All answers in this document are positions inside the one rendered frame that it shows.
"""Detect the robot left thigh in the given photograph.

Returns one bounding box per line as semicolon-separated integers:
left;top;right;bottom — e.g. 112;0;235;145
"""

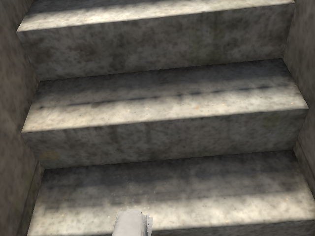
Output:
112;208;154;236

